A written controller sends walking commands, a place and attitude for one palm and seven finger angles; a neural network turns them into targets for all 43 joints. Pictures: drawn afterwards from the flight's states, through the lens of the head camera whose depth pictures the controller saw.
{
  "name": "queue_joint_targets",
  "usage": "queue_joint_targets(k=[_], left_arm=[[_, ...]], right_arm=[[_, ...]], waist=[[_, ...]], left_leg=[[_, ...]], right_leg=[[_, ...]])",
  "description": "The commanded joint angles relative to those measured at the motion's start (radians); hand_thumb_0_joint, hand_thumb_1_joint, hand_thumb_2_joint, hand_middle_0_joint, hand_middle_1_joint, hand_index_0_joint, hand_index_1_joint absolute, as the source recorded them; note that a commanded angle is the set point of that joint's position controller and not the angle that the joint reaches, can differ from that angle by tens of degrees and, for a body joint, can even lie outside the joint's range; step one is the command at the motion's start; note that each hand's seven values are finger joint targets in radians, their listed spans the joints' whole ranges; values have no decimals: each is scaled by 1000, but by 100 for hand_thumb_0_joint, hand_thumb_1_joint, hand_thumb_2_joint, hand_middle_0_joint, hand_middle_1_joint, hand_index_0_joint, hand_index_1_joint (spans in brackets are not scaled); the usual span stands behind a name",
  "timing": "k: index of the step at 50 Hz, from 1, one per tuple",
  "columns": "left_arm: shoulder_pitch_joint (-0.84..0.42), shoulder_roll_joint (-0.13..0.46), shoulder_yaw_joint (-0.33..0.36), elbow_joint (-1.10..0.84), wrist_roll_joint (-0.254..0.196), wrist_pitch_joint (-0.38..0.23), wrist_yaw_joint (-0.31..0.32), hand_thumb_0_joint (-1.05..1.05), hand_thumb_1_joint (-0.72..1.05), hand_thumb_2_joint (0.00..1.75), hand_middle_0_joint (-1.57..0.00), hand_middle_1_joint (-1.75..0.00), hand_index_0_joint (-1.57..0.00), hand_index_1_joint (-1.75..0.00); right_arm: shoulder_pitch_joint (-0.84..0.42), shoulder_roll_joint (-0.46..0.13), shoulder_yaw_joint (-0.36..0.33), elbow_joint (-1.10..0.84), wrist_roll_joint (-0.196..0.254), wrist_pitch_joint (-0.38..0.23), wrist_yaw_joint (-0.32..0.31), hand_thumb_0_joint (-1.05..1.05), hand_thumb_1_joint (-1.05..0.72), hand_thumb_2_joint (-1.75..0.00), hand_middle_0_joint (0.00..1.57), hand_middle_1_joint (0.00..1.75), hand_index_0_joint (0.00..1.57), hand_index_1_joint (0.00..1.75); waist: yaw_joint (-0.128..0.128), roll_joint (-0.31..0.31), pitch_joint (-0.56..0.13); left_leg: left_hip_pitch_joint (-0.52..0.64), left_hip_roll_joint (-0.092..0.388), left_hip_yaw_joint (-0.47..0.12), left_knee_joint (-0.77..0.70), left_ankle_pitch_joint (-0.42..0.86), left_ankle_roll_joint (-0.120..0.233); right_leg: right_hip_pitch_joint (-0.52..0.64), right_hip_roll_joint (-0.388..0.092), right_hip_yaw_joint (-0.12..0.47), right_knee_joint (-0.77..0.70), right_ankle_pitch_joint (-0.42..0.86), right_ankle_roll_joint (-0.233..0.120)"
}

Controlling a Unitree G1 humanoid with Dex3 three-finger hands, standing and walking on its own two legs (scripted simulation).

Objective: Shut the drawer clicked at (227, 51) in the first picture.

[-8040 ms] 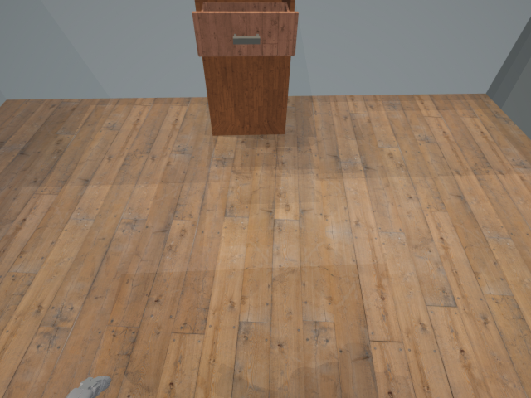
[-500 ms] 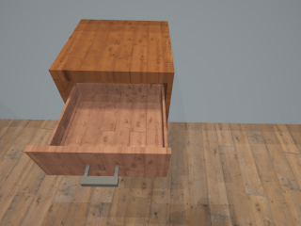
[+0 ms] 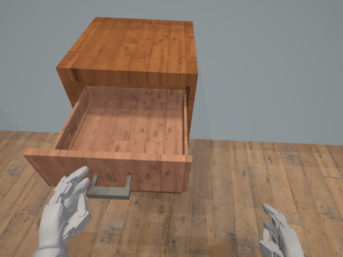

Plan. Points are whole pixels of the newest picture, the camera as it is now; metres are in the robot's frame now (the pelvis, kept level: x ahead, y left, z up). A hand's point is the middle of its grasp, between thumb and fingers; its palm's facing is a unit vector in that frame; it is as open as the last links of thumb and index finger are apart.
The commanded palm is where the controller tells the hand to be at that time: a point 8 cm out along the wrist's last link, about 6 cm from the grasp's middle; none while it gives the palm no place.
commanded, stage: raise the hand and make a fist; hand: left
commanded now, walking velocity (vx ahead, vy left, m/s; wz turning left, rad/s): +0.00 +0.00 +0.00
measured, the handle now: (110, 185) +0.30 +0.17 -0.02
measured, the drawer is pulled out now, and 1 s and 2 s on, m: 0.30 0.30 0.30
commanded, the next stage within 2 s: bring the fist close to the handle in 1.60 s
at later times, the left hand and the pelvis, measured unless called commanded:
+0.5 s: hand (107, 237) +0.17 +0.14 +0.02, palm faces -0.08 -1.00 -0.02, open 4.0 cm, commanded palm +0.12 +0.20 +0.03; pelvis -0.01 -0.01 -0.04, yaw +2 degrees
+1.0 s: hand (94, 244) +0.15 +0.15 +0.07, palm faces +0.04 -1.00 -0.03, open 3.1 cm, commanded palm +0.09 +0.19 +0.07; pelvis +0.01 +0.01 -0.03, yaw +3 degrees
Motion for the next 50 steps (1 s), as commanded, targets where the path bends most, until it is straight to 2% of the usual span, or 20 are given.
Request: queue_joint_targets(k=[1, 4, 5, 8, 9, 10, 13, 15, 17, 20, 22, 23, 28, 32, 34, 37, 40, 43, 44, 50], left_arm=[[273, 81, -20, -175, -16, -245, -240, 0, 90, 90, -52, -65, -52, -65], [151, 126, -20, -312, -11, -204, -242, 0, 90, 90, -58, -71, -58, -71], [147, 83, -58, -321, -22, -173, -237, 0, 90, 90, -60, -73, -60, -73], [-5, 149, 11, -494, -49, -143, -182, 0, 90, 90, -66, -80, -66, -80], [15, 154, 27, -545, -45, -139, -157, 0, 90, 90, -68, -82, -68, -82], [52, 118, -11, -571, -37, -133, -142, 0, 90, 90, -70, -84, -70, -84], [18, 145, -20, -648, -9, -124, -112, 0, 90, 90, -76, -91, -76, -91], [83, 106, -73, -607, 8, -87, -128, 0, 90, 90, -80, -95, -80, -95], [150, 97, -83, -550, 11, -27, -151, 0, 90, 90, -84, -99, -84, -99], [261, 106, -50, -470, -3, 81, -169, 0, 90, 90, -90, -106, -90, -106], [267, 115, -29, -505, -14, 122, -157, 0, 90, 90, -94, -110, -94, -110], [296, 128, 6, -514, -24, 130, -139, 0, 90, 90, -96, -112, -96, -112], [348, 129, 31, -668, -29, 41, -44, 0, 90, 90, -106, -123, -106, -123], [358, 80, -64, -699, -8, -52, -39, 0, 90, 90, -114, -132, -114, -132], [344, 76, -103, -709, 4, -69, -60, 0, 90, 90, -118, -136, -118, -136], [379, 91, -122, -706, 17, -53, -88, 0, 90, 90, -124, -143, -124, -143], [426, 92, -136, -766, 35, -5, -83, 0, 90, 90, -130, -149, -130, -149], [476, 119, -88, -797, 42, 46, -45, 0, 90, 90, -136, -156, -136, -156], [492, 83, -119, -822, 43, 56, -37, 0, 90, 90, -138, -158, -138, -158], [516, 37, -195, -869, 59, 80, -17, 0, 90, 90, -140, -160, -140, -160]], right_arm=[[-117, -113, -36, -261, 10, -49, 44, 0, -90, -90, 20, 30, 20, 30], [-102, -116, -34, -315, 17, -42, 29, 0, -90, -90, 20, 30, 20, 30], [-88, -114, -31, -332, 20, -40, 20, 0, -90, -90, 20, 30, 20, 30], [-57, -120, -28, -350, 24, -34, -14, 0, -90, -90, 20, 30, 20, 30], [-31, -111, -27, -349, 18, -31, -21, 0, -90, -90, 20, 30, 20, 30], [-18, -106, -18, -351, 17, -26, -22, 0, -90, -90, 20, 30, 20, 30], [-2, -102, -6, -328, 11, -14, -29, 0, -90, -90, 20, 30, 20, 30], [-11, -92, 2, -324, 12, -9, -25, 0, -90, -90, 20, 30, 20, 30], [-26, -88, 2, -326, 21, -1, -24, 0, -90, -90, 20, 30, 20, 30], [-68, -74, -1, -348, 41, 25, -36, 0, -90, -90, 20, 30, 20, 30], [-96, -67, 2, -364, 48, 37, -47, 0, -90, -90, 20, 30, 20, 30], [-117, -61, 3, -366, 48, 40, -51, 0, -90, -90, 20, 30, 20, 30], [-84, -43, 0, -363, 31, 30, -43, 0, -90, -90, 20, 30, 20, 30], [-39, -55, -4, -349, 23, 5, -28, 0, -90, -90, 20, 30, 20, 30], [-27, -68, -6, -348, 25, -4, -26, 0, -90, -90, 20, 30, 20, 30], [-21, -76, -10, -361, 34, -7, -29, 0, -90, -90, 20, 30, 20, 30], [-28, -72, -10, -388, 37, 9, -29, 0, -90, -90, 20, 30, 20, 30], [-35, -58, -11, -404, 40, 34, -29, 0, -90, -90, 20, 30, 20, 30], [-34, -49, -4, -415, 37, 41, -27, 0, -90, -90, 20, 30, 20, 30], [-42, -46, 9, -427, 34, 50, -16, 0, -90, -90, 20, 30, 20, 30]], waist=[[70, 76, -14], [40, 106, -56], [27, 81, -46], [2, 43, -116], [16, 74, -170], [16, 111, -175], [-1, 109, -243], [-2, 111, -226], [5, 76, -206], [32, -55, -172], [40, -91, -144], [59, -87, -146], [72, -28, -161], [34, 42, -141], [9, 32, -142], [8, 32, -126], [28, 78, -148], [56, 67, -156], [55, 77, -145], [37, 31, -54]], left_leg=[[-305, -20, 20, 72, 145, -32], [-363, -10, 6, 124, 89, -13], [-380, -10, -1, 137, 67, -8], [-399, -4, -27, 188, 29, -1], [-363, 1, -39, 188, 71, -1], [-342, 5, -45, 190, 115, -1], [-321, 18, -57, 219, 212, 4], [-322, 22, -63, 209, 239, 3], [-338, 21, -67, 187, 233, 1], [-416, 8, -57, 155, 159, 0], [-430, 5, -53, 132, 107, 1], [-432, 4, -54, 126, 109, 0], [-391, 11, -48, 124, 157, -4], [-354, 13, -48, 139, 166, -1], [-343, 14, -49, 152, 160, 5], [-331, 17, -57, 136, 151, 7], [-285, 21, -56, 114, 211, 5], [-263, 27, -56, 95, 276, -3], [-248, 28, -55, 88, 295, -5], [-235, 34, -63, 73, 294, -7]], right_leg=[[85, -10, -1, 43, 29, -46], [-17, 2, 1, 91, -76, -38], [-37, 4, 1, 93, -110, -34], [-51, 3, 29, 89, -186, -20], [-24, 5, 26, 94, -143, -24], [-15, 8, 11, 111, -77, -28], [4, 12, -6, 145, 54, -27], [13, 7, -19, 142, 86, -25], [39, 6, -29, 126, 83, -20], [112, -9, 1, 67, -16, -6], [116, -15, 7, 43, -112, 0], [136, -15, 10, 41, -116, -5], [136, -8, -6, 66, -39, -14], [68, -7, -19, 77, -19, -16], [55, -11, -11, 67, -24, -13], [52, -11, -21, 60, -37, -14], [76, -7, -47, 79, 36, -17], [116, -1, -63, 87, 98, -21], [114, 2, -73, 89, 115, -19], [87, 8, -86, 75, 109, -14]])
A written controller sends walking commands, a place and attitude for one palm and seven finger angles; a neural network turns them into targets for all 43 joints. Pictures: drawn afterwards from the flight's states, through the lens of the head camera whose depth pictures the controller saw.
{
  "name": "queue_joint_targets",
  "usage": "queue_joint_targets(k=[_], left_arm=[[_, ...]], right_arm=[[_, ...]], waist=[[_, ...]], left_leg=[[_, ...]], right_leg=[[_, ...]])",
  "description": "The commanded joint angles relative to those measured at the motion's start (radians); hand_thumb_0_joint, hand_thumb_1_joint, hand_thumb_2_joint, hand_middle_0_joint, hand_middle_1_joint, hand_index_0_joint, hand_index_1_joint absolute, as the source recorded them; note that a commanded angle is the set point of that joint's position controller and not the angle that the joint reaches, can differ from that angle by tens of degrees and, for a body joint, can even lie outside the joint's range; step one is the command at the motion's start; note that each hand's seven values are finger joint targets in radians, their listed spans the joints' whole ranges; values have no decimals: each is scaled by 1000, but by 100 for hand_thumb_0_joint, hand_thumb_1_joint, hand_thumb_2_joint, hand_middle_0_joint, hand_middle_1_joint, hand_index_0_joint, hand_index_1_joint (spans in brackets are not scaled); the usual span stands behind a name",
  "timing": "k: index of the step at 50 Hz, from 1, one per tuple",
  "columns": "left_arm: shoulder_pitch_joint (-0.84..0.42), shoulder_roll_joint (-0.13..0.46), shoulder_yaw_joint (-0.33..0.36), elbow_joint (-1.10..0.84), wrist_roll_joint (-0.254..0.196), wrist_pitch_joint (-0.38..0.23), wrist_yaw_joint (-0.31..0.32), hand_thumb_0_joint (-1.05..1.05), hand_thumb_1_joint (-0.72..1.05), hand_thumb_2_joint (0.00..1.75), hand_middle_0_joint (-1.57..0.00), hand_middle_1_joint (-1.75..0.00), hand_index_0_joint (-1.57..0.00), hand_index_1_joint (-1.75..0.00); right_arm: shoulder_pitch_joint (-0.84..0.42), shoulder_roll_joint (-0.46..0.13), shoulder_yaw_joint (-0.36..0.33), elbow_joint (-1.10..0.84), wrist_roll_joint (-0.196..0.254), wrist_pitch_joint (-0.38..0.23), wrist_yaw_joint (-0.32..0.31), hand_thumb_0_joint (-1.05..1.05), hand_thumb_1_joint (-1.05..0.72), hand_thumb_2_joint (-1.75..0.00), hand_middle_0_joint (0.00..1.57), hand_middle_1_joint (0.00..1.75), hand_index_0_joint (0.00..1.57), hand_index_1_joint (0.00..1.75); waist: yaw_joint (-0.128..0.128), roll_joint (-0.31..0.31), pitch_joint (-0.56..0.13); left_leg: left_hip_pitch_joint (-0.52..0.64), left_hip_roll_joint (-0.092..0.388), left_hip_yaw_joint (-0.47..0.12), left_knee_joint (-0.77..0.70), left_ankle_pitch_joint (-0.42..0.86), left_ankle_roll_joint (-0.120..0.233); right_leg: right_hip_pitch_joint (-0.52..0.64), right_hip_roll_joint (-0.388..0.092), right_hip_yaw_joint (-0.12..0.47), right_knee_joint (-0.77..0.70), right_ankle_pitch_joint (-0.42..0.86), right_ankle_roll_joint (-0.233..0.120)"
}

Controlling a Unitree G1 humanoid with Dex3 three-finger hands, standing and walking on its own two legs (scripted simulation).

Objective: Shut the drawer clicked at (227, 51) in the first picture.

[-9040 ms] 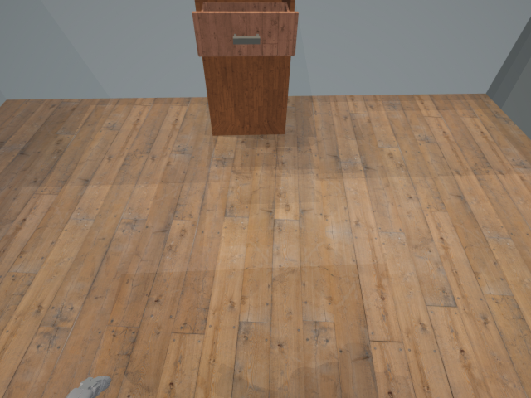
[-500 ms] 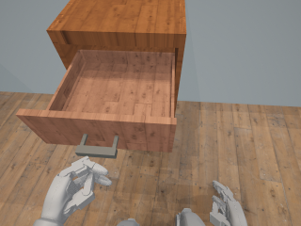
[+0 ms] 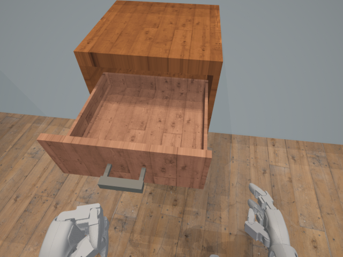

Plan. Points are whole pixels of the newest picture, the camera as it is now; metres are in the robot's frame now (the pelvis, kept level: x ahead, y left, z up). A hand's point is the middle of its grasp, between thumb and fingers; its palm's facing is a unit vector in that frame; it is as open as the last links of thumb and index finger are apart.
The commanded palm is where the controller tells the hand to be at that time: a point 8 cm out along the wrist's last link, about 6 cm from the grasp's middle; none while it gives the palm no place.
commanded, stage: raise the hand and make a fist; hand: left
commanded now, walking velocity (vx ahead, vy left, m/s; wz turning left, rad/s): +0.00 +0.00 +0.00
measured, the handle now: (123, 176) +0.30 +0.15 +0.01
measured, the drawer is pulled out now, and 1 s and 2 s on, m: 0.30 0.30 0.30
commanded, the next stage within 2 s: bring the fist close to the handle in 0.60 s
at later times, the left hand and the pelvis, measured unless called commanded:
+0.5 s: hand (109, 241) +0.14 +0.12 +0.11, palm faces -0.03 -1.00 -0.03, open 3.3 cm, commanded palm +0.09 +0.17 +0.11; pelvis +0.00 +0.00 +0.00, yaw +0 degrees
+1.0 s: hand (118, 235) +0.16 +0.11 +0.08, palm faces -0.04 -1.00 -0.02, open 3.3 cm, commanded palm +0.12 +0.17 +0.08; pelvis +0.00 -0.01 +0.00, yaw +0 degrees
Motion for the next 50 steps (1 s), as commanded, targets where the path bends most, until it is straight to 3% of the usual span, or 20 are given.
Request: queue_joint_targets(k=[1, 5, 8, 10, 15, 19, 23, 25, 30, 33, 35, 40, 41, 45, 50], left_arm=[[106, 16, -21, -259, -2, -50, 1, 0, 90, 90, -140, -160, -140, -160], [97, 39, -31, -281, 21, -35, -6, 0, 90, 90, -140, -160, -140, -160], [125, 61, -8, -321, 29, -26, 10, 0, 90, 90, -140, -160, -140, -160], [126, 42, -25, -351, 24, -23, 20, 0, 90, 90, -140, -160, -140, -160], [131, 18, -27, -301, 17, -35, 29, 0, 90, 90, -140, -160, -140, -160], [160, 23, -27, -298, 23, -38, 27, 0, 90, 90, -140, -160, -140, -160], [142, 57, 8, -301, 24, -32, 32, 0, 90, 90, -140, -160, -140, -160], [163, 35, -11, -308, 22, -35, 33, 0, 90, 90, -140, -160, -140, -160], [126, 26, -24, -295, 18, -43, 39, 0, 90, 90, -140, -160, -140, -160], [102, 51, -5, -276, 23, -43, 39, 0, 90, 90, -140, -160, -140, -160], [109, 51, 5, -273, 20, -43, 32, 0, 90, 90, -140, -160, -140, -160], [44, 32, 13, -166, 2, -49, 12, 0, 90, 90, -140, -160, -140, -160], [28, 36, 15, -159, 2, -55, 8, 0, 90, 90, -140, -160, -140, -160], [-28, 36, -5, -175, 7, -83, 9, 0, 90, 90, -140, -160, -140, -160], [-35, 29, -2, -110, 15, -100, 21, 0, 90, 90, -140, -160, -140, -160]], right_arm=[[-59, -117, -45, -164, 5, -50, 0, 0, -90, -90, 20, 30, 20, 30], [-59, -121, -39, -171, 5, -52, 0, 0, -90, -90, 20, 30, 20, 30], [-58, -119, -38, -183, 8, -48, -3, 0, -90, -90, 20, 30, 20, 30], [-43, -110, -35, -189, 8, -49, -2, 0, -90, -90, 20, 30, 20, 30], [-43, -110, -37, -177, 7, -52, -7, 0, -90, -90, 20, 30, 20, 30], [-43, -112, -42, -176, 9, -57, -10, 0, -90, -90, 20, 30, 20, 30], [-49, -114, -46, -172, 12, -55, -15, 0, -90, -90, 20, 30, 20, 30], [-44, -108, -44, -175, 11, -57, -14, 0, -90, -90, 20, 30, 20, 30], [-33, -112, -43, -167, 7, -65, -15, 0, -90, -90, 20, 30, 20, 30], [-39, -118, -43, -168, 7, -63, -21, 0, -90, -90, 20, 30, 20, 30], [-35, -114, -43, -167, 8, -61, -22, 0, -90, -90, 20, 30, 20, 30], [-37, -119, -41, -151, 7, -57, -33, 0, -90, -90, 20, 30, 20, 30], [-34, -124, -38, -149, 8, -58, -33, 0, -90, -90, 20, 30, 20, 30], [-15, -129, -37, -148, 1, -69, -29, 0, -90, -90, 20, 30, 20, 30], [-13, -126, -43, -139, -5, -61, -21, 0, -90, -90, 20, 30, 20, 30]], waist=[[-19, -45, -29], [-27, -53, -21], [-10, -28, -56], [-11, -11, -67], [-12, -43, -23], [-9, -56, -59], [-6, -52, -51], [-5, -35, -42], [-19, -33, -26], [-22, -59, -18], [-16, -57, -42], [-31, -96, -14], [-32, -71, -14], [-33, -14, -83], [-32, -42, -104]], left_leg=[[-47, 27, -4, -184, 423, -13], [-58, 24, -8, -191, 343, -7], [-45, 26, -9, -194, 359, -9], [-33, 25, -7, -193, 374, -10], [-67, 20, -6, -192, 347, -12], [-62, 19, 1, -188, 358, -8], [-72, 19, 3, -188, 360, -9], [-63, 20, 7, -191, 364, -8], [-63, 17, 5, -184, 347, -6], [-83, 14, 8, -179, 310, -1], [-75, 15, 9, -184, 315, -3], [-118, 8, 13, -162, 280, -3], [-117, 9, 13, -162, 273, -4], [-89, 9, 6, -146, 333, -7], [-118, 9, 7, -126, 365, -13]], right_leg=[[226, 9, -22, -113, 213, -18], [221, 8, -14, -126, 146, -18], [238, 7, -14, -117, 149, -21], [239, 8, -18, -114, 162, -19], [229, 10, -15, -121, 142, -20], [258, 5, -5, -125, 164, -20], [269, 2, 4, -131, 170, -23], [263, 3, -2, -130, 174, -20], [241, 5, 0, -135, 161, -18], [242, 3, 17, -151, 125, -18], [257, 2, 16, -150, 132, -19], [234, 0, 36, -163, 100, -15], [222, 2, 32, -159, 90, -16], [217, 4, 16, -113, 158, -21], [217, 4, 17, -89, 211, -23]])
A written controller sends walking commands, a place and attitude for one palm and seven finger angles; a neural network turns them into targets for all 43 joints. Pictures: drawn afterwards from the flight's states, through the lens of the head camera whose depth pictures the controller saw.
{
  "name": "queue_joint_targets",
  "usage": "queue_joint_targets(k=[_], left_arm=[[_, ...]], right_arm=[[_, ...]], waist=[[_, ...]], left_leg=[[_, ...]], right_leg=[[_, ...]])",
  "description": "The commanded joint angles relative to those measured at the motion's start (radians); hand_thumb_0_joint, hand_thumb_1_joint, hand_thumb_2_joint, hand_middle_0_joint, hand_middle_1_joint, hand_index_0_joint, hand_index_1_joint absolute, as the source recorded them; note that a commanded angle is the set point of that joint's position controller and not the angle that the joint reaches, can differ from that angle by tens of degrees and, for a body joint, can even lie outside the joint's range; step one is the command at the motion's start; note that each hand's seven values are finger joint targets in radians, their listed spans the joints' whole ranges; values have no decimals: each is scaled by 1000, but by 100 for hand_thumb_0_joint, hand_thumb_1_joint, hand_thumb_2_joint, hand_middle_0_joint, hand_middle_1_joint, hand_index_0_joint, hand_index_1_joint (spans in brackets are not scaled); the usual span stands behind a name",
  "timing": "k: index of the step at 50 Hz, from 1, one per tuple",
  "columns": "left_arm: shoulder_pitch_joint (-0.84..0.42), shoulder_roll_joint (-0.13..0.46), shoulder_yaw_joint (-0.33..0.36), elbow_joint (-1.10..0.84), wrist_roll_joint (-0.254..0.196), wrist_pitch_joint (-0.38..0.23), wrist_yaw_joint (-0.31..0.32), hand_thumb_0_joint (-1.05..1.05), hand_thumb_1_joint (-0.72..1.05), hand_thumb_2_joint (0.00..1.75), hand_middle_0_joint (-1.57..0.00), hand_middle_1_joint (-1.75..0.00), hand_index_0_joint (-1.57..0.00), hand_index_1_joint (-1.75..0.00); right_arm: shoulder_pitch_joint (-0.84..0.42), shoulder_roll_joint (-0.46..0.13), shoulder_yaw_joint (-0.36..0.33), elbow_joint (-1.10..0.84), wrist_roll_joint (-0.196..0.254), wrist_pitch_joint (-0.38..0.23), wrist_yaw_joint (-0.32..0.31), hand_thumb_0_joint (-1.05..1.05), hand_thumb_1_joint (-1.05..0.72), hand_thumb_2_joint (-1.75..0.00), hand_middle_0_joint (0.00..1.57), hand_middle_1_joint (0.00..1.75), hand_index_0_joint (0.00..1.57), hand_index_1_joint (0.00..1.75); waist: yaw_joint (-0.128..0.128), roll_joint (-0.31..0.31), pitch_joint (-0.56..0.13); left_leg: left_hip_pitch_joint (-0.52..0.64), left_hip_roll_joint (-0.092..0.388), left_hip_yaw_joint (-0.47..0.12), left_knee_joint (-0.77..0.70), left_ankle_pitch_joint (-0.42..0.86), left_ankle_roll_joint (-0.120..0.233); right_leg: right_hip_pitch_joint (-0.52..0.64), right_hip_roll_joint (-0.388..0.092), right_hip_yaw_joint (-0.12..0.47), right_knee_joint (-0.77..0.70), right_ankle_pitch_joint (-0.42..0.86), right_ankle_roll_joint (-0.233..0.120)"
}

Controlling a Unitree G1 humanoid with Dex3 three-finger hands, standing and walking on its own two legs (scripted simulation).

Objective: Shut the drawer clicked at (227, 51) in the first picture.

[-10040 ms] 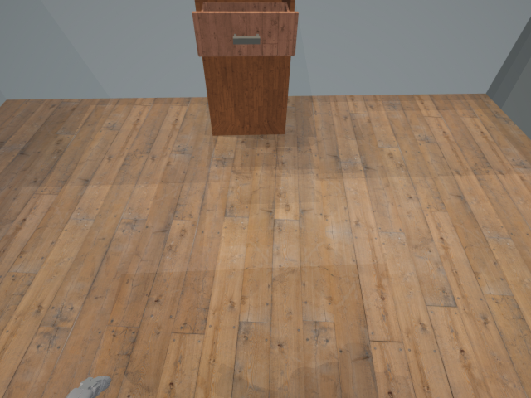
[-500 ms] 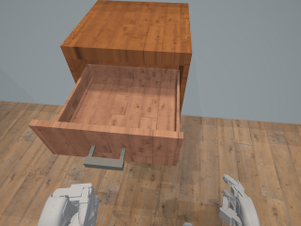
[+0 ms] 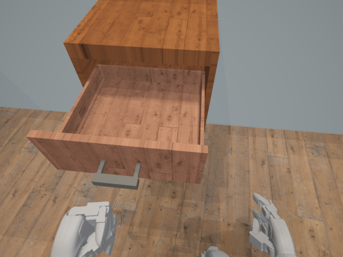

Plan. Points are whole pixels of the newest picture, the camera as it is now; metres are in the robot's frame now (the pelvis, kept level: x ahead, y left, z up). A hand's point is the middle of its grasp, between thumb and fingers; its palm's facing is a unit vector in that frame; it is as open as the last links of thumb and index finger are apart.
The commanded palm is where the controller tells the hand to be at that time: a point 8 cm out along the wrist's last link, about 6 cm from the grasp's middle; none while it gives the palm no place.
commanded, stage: bring the fist close to the handle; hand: left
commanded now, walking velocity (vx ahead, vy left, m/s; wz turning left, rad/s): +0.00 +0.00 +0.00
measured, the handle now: (118, 173) +0.30 +0.15 +0.02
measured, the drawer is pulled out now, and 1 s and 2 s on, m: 0.30 0.30 0.26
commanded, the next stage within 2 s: push the drawer shut in 1.10 s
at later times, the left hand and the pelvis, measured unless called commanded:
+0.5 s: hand (128, 222) +0.19 +0.10 +0.03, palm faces -0.08 -1.00 -0.02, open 3.3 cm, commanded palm +0.17 +0.16 +0.04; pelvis -0.01 +0.00 -0.02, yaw +0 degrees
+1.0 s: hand (128, 216) +0.21 +0.11 +0.02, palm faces -0.04 -1.00 -0.03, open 3.3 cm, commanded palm +0.18 +0.17 +0.02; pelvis -0.01 +0.00 -0.03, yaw +0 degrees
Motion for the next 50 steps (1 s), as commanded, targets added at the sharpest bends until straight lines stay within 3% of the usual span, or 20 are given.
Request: queue_joint_targets(k=[1, 4, 13, 18, 20, 28, 35, 38, 40, 43, 44, 45, 46, 48, 50], left_arm=[[45, 44, 42, -175, -9, -81, 5, 0, 90, 90, -140, -160, -140, -160], [-15, 39, 36, -129, 1, -74, 12, 0, 90, 90, -140, -160, -140, -160], [-78, 30, 26, -120, 5, -117, 40, 0, 90, 90, -140, -160, -140, -160], [-124, 17, -3, -47, 31, -126, 52, 0, 90, 90, -140, -160, -140, -160], [-152, 9, -18, -30, 43, -124, 56, 0, 90, 90, -140, -160, -140, -160], [-224, 33, 25, -30, 39, -135, 86, 0, 90, 90, -140, -160, -140, -160], [-278, 7, -3, 68, 43, -136, 70, 0, 90, 90, -140, -160, -140, -160], [-281, 54, 31, 15, 38, -130, 64, 0, 90, 90, -140, -160, -140, -160], [-265, 51, 35, -20, 30, -128, 66, 0, 90, 90, -140, -160, -140, -160], [-263, 52, 48, -18, 18, -128, 80, 0, 90, 90, -140, -160, -140, -160], [-256, 23, 27, -15, 14, -131, 80, 0, 90, 90, -140, -160, -140, -160], [-226, 26, 34, 18, 14, -127, 81, 0, 90, 90, -140, -160, -140, -160], [-256, 7, 6, 4, 15, -132, 78, 0, 90, 90, -140, -160, -140, -160], [-253, 19, 12, 53, 23, -123, 74, 0, 90, 90, -140, -160, -140, -160], [-257, 29, 14, 59, 29, -122, 64, 0, 90, 90, -140, -160, -140, -160]], right_arm=[[-61, -96, -54, -161, 5, -45, -6, 0, -90, -90, 20, 30, 20, 30], [-70, -102, -51, -165, 3, -35, -8, 0, -90, -90, 20, 30, 20, 30], [-56, -107, -53, -162, -6, -31, -3, 0, -90, -90, 20, 30, 20, 30], [-60, -117, -54, -158, -12, -21, 4, 0, -90, -90, 20, 30, 20, 30], [-57, -118, -52, -161, -15, -16, 6, 0, -90, -90, 20, 30, 20, 30], [-55, -116, -52, -165, -20, 5, 6, 0, -90, -90, 20, 30, 20, 30], [-57, -123, -49, -147, -23, 16, 11, 0, -90, -90, 20, 30, 20, 30], [-63, -126, -51, -162, -20, 25, 8, 0, -90, -90, 20, 30, 20, 30], [-54, -119, -51, -167, -18, 29, 8, 0, -90, -90, 20, 30, 20, 30], [-54, -116, -50, -162, -15, 33, 5, 0, -90, -90, 20, 30, 20, 30], [-53, -113, -50, -163, -16, 31, 7, 0, -90, -90, 20, 30, 20, 30], [-55, -113, -52, -161, -14, 34, 8, 0, -90, -90, 20, 30, 20, 30], [-57, -116, -50, -161, -15, 31, 8, 0, -90, -90, 20, 30, 20, 30], [-59, -120, -49, -156, -14, 35, 6, 0, -90, -90, 20, 30, 20, 30], [-60, -123, -50, -160, -15, 34, 4, 0, -90, -90, 20, 30, 20, 30]], waist=[[-16, -56, -120], [-25, -75, -89], [-22, -47, -188], [-40, -70, -154], [-42, -54, -158], [-31, -57, -265], [-53, -72, -239], [-32, -30, -295], [-23, -15, -324], [-34, -48, -304], [-39, -63, -301], [-36, -72, -270], [-52, -75, -262], [-60, -98, -216], [-56, -90, -216]], left_leg=[[-82, 8, 14, -148, 362, -3], [-119, 6, 16, -143, 313, -2], [-127, 7, 12, -103, 373, -8], [-177, 9, 6, -78, 332, -9], [-190, 7, 7, -69, 306, -9], [-212, 5, 10, -29, 345, -11], [-276, 4, 9, 6, 302, -10], [-257, 0, 14, -2, 314, -8], [-232, 0, 17, -10, 347, -8], [-241, 2, 13, -10, 342, -8], [-247, 1, 15, -8, 337, -7], [-265, 1, 17, -11, 311, -8], [-264, 2, 15, -5, 300, -5], [-296, 1, 17, -1, 263, -3], [-305, 0, 19, 3, 239, -2]], right_leg=[[253, 4, 22, -113, 211, -12], [228, 3, 31, -117, 155, -12], [206, 3, 22, -52, 219, -18], [137, 2, 19, -29, 169, -17], [118, -1, 25, -22, 141, -17], [130, -2, 33, 24, 198, -21], [84, -6, 39, 39, 171, -18], [122, -8, 48, 38, 180, -22], [148, -9, 46, 37, 217, -22], [152, -4, 45, 29, 221, -22], [153, -5, 44, 27, 224, -18], [145, -5, 47, 17, 193, -17], [127, -6, 45, 16, 185, -13], [114, -7, 53, 1, 141, -13], [106, -10, 61, 1, 106, -12]])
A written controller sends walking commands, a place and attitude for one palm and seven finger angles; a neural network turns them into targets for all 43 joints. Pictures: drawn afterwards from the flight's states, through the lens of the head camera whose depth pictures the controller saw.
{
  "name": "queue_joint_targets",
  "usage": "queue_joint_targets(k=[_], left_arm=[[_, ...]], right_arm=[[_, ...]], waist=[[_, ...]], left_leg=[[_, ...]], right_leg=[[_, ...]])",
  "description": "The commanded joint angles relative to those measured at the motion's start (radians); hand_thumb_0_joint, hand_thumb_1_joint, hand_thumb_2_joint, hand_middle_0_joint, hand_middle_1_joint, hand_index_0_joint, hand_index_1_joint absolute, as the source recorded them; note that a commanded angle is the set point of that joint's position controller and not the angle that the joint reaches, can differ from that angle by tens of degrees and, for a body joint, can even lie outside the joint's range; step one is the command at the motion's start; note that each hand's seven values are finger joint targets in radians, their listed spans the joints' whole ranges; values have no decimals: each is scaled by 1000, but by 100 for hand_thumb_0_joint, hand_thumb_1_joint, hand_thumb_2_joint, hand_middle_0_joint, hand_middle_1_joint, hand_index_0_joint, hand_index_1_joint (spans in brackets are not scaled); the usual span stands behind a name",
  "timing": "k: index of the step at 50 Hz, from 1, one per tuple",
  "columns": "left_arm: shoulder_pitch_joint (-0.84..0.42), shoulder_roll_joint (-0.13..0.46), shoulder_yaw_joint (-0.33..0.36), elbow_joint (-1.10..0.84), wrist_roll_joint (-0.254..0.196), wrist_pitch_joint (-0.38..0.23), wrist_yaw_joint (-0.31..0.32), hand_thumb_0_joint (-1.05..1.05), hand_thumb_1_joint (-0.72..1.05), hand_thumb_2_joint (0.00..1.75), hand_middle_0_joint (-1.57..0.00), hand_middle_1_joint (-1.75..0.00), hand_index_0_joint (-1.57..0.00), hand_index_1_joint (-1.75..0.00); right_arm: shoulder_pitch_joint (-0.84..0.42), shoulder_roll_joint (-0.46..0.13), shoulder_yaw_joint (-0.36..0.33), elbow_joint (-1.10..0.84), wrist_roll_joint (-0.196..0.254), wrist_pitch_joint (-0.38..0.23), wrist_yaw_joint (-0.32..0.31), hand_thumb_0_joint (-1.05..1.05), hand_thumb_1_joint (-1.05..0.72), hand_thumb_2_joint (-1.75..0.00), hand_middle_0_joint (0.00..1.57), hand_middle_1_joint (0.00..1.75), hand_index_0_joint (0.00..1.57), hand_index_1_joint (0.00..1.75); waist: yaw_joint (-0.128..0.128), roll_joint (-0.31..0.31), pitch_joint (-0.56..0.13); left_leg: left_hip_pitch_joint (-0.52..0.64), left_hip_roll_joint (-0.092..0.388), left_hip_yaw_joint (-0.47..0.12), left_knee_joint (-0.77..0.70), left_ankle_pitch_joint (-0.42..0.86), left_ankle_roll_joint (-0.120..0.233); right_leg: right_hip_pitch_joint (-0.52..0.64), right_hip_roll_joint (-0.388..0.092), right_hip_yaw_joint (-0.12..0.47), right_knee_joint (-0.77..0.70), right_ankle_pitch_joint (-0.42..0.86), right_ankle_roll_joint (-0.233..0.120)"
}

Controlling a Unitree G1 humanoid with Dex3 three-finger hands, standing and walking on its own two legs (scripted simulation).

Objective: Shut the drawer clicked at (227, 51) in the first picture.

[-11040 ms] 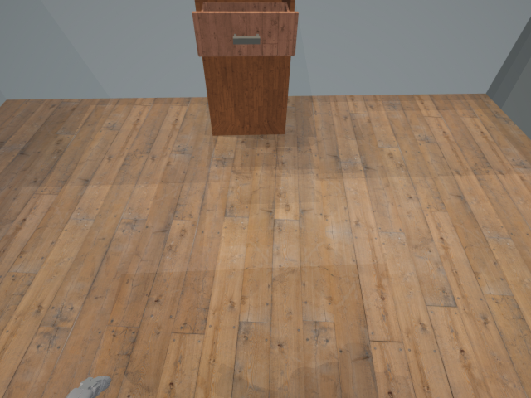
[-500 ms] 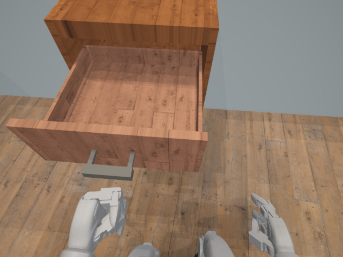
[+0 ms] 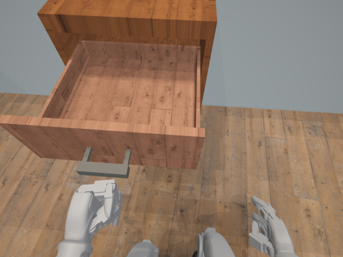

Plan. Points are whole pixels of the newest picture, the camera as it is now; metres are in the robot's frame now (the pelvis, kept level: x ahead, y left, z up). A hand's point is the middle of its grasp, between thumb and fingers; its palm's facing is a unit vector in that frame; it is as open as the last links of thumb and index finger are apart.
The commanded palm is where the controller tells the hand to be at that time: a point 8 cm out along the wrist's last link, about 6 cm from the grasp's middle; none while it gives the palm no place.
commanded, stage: bring the fist close to the handle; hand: left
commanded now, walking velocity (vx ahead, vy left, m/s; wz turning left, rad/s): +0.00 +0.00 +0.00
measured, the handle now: (106, 161) +0.32 +0.16 +0.05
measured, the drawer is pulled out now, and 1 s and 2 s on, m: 0.30 0.26 0.13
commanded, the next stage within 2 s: push the drawer shut in 0.10 s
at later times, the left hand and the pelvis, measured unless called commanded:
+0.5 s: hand (121, 200) +0.24 +0.11 +0.04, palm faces -0.11 -0.99 -0.04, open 3.2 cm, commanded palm +0.22 +0.17 +0.05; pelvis +0.00 +0.00 +0.00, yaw +0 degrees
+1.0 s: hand (121, 181) +0.28 +0.12 +0.04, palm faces -0.11 -0.99 -0.05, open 3.1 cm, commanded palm +0.28 +0.17 +0.05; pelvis -0.03 +0.01 +0.00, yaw +1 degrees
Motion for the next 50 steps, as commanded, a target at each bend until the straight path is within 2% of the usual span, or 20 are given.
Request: queue_joint_targets(k=[1, 3, 6, 8, 10, 14, 17, 19, 23, 24, 25, 26, 28, 30, 33, 34, 39, 41, 48, 50], left_arm=[[2, 54, 23, -163, 1, -52, -20, 0, 90, 90, -140, -160, -140, -160], [-43, 78, 33, -188, 4, -56, -21, 0, 90, 90, -140, -160, -140, -160], [-28, 81, 53, -235, -12, -75, -16, 0, 90, 90, -140, -160, -140, -160], [-8, 87, 73, -235, -24, -81, -8, 0, 90, 90, -140, -160, -140, -160], [8, 59, 46, -237, -27, -86, -10, 0, 90, 90, -140, -160, -140, -160], [-76, 44, 11, -160, -12, -69, -16, 0, 90, 90, -140, -160, -140, -160], [-111, 55, 14, -131, -5, -51, -25, 0, 90, 90, -140, -160, -140, -160], [-128, 83, 53, -128, -4, -42, -26, 0, 90, 90, -140, -160, -140, -160], [-188, 116, 103, -176, -20, -47, -4, 0, 90, 90, -140, -160, -140, -160], [-189, 87, 86, -181, -27, -48, -1, 0, 90, 90, -140, -160, -140, -160], [-188, 89, 88, -178, -30, -50, 4, 0, 90, 90, -140, -160, -140, -160], [-215, 54, 53, -172, -34, -49, 4, 0, 90, 90, -140, -160, -140, -160], [-260, 67, 68, -135, -38, -51, 12, 0, 90, 90, -140, -160, -140, -160], [-332, 52, 46, -114, -34, -61, 15, 0, 90, 90, -140, -160, -140, -160], [-407, 75, 59, -87, -26, -78, 16, 0, 90, 90, -140, -160, -140, -160], [-433, 58, 41, -77, -23, -79, 11, 0, 90, 90, -140, -160, -140, -160], [-562, 81, 58, -9, -28, -65, 3, 0, 90, 90, -140, -160, -140, -160], [-627, 80, 51, 7, -34, -56, 0, 0, 90, 90, -140, -160, -140, -160], [-777, 96, 76, 103, -46, -33, 6, 0, 90, 90, -140, -160, -140, -160], [-821, 84, 68, 121, -47, -33, 9, 0, 90, 90, -140, -160, -140, -160]], right_arm=[[-40, -114, -52, -162, 9, -50, -13, 0, -90, -90, 20, 30, 20, 30], [-43, -115, -51, -165, 7, -51, -16, 0, -90, -90, 20, 30, 20, 30], [-39, -107, -50, -167, 6, -55, -15, 0, -90, -90, 20, 30, 20, 30], [-37, -104, -52, -161, 6, -56, -15, 0, -90, -90, 20, 30, 20, 30], [-38, -105, -51, -161, 7, -57, -11, 0, -90, -90, 20, 30, 20, 30], [-34, -118, -48, -144, 4, -58, -13, 0, -90, -90, 20, 30, 20, 30], [-33, -126, -47, -147, 5, -55, -14, 0, -90, -90, 20, 30, 20, 30], [-32, -126, -49, -150, 5, -51, -18, 0, -90, -90, 20, 30, 20, 30], [-36, -119, -49, -144, 5, -49, -19, 0, -90, -90, 20, 30, 20, 30], [-32, -113, -46, -143, 4, -50, -17, 0, -90, -90, 20, 30, 20, 30], [-30, -115, -47, -139, 5, -49, -17, 0, -90, -90, 20, 30, 20, 30], [-36, -113, -43, -135, 5, -51, -15, 0, -90, -90, 20, 30, 20, 30], [-33, -119, -43, -116, 4, -53, -17, 0, -90, -90, 20, 30, 20, 30], [-41, -123, -41, -103, 0, -57, -18, 0, -90, -90, 20, 30, 20, 30], [-41, -131, -42, -85, -1, -62, -22, 0, -90, -90, 20, 30, 20, 30], [-46, -129, -41, -80, -2, -64, -21, 0, -90, -90, 20, 30, 20, 30], [-47, -139, -39, -51, 2, -61, -27, 0, -90, -90, 20, 30, 20, 30], [-57, -141, -36, -43, 7, -58, -30, 0, -90, -90, 20, 30, 20, 30], [-62, -146, -31, -15, 9, -49, -35, 0, -90, -90, 20, 30, 20, 30], [-60, -144, -30, -4, 8, -50, -35, 0, -90, -90, 20, 30, 20, 30]], waist=[[-25, -73, -178], [-26, -55, -191], [-5, 1, -242], [-2, -20, -268], [-6, -1, -253], [-48, -59, -177], [-46, -59, -178], [-29, -59, -216], [-7, 2, -282], [-9, 6, -300], [-8, 1, -300], [-23, 9, -275], [-40, -23, -241], [-53, -23, -223], [-56, -26, -228], [-56, -2, -238], [-63, -14, -259], [-66, 4, -253], [-68, -18, -280], [-70, -1, -284]], left_leg=[[-56, 7, 9, -165, 281, 4], [-55, 6, 10, -160, 280, 6], [-15, 5, 11, -169, 329, 3], [-12, 5, 11, -165, 364, 1], [0, 7, 7, -173, 378, -3], [-46, 11, -1, -158, 307, 3], [-49, 9, -1, -160, 281, 4], [-47, 7, 3, -162, 296, 4], [-5, 5, 7, -174, 363, -2], [11, 4, 7, -179, 388, -3], [17, 7, 6, -183, 396, -6], [16, 6, 4, -182, 394, -5], [-1, 11, -4, -176, 374, -4], [-11, 11, -7, -174, 333, -3], [-5, 13, -16, -178, 321, -3], [2, 11, -12, -178, 313, -3], [5, 10, -17, -188, 284, 1], [9, 8, -21, -200, 250, 0], [16, 6, -25, -224, 234, 5], [30, 6, -26, -232, 244, 1]], right_leg=[[347, 0, 52, -164, 132, -6], [350, -1, 57, -160, 126, -8], [373, 0, 50, -147, 182, -13], [402, 2, 49, -141, 233, -13], [382, 4, 36, -135, 241, -13], [327, 4, 39, -152, 159, -6], [313, 2, 39, -155, 120, -6], [341, 3, 44, -148, 137, -8], [383, 3, 43, -137, 214, -14], [397, 2, 38, -134, 247, -14], [398, 2, 34, -134, 252, -13], [384, 3, 33, -140, 255, -12], [356, 7, 28, -145, 226, -10], [327, 6, 28, -147, 179, -6], [308, 5, 25, -144, 145, -9], [305, 4, 28, -147, 137, -8], [306, 2, 29, -157, 102, -5], [295, 0, 30, -166, 67, -5], [321, 0, 32, -183, 56, -3], [319, -1, 29, -181, 71, -3]])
